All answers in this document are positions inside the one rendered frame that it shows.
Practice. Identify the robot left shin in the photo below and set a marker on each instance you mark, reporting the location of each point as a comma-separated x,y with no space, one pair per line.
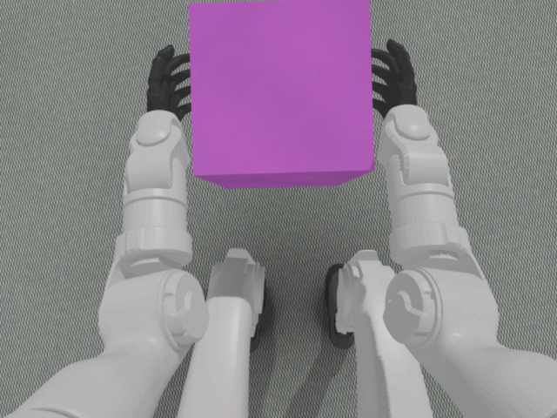
236,253

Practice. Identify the carton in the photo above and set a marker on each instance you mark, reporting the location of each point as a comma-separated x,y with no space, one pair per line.
281,92

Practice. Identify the robot left hand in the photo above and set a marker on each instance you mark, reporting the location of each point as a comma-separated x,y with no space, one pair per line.
161,94

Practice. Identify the left robot forearm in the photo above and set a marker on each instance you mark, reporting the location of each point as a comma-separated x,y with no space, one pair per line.
154,236

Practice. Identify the left robot upper arm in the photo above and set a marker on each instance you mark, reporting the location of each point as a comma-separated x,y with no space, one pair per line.
147,324

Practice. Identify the right robot upper arm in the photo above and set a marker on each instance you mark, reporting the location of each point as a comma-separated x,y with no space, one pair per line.
448,321

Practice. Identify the right robot forearm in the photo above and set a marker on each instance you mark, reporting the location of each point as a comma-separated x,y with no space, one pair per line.
426,232

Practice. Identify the right robot foot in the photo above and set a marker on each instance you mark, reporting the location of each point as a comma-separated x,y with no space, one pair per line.
342,340

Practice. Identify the robot right hand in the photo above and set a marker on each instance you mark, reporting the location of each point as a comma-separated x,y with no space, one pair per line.
401,89

